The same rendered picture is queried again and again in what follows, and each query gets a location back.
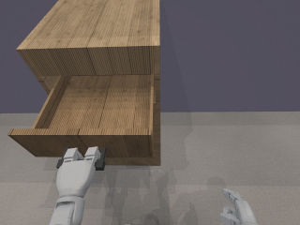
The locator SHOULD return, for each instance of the robot left forearm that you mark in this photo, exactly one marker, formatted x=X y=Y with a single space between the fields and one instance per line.
x=68 y=210

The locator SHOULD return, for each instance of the right robot hand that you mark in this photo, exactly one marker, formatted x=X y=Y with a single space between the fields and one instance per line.
x=240 y=213

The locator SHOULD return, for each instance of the cabinet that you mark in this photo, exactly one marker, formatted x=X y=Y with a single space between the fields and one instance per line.
x=99 y=37

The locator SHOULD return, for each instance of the left robot hand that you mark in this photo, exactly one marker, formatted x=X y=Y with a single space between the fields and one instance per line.
x=75 y=176

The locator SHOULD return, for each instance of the handle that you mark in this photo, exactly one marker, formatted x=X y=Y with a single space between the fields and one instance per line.
x=99 y=164

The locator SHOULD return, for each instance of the drawer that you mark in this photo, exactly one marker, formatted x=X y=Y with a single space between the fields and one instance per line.
x=83 y=111

